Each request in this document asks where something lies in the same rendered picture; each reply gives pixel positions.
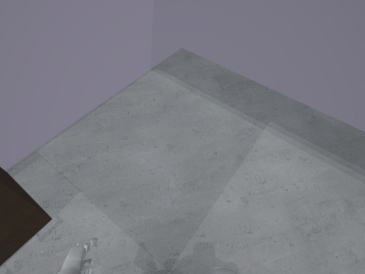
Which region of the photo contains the cabinet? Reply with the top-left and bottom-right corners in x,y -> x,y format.
0,167 -> 52,266

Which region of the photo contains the robot left hand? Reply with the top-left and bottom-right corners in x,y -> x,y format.
61,237 -> 103,274

